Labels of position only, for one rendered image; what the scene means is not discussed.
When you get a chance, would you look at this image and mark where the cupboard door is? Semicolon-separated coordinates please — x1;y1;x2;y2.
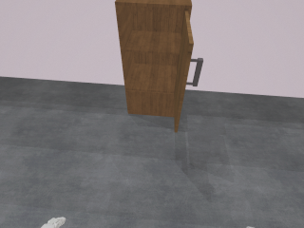
174;10;194;133

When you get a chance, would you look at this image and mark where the robot left hand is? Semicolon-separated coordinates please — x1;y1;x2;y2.
41;217;66;228

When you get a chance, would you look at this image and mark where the handle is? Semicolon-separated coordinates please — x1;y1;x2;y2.
186;58;203;86

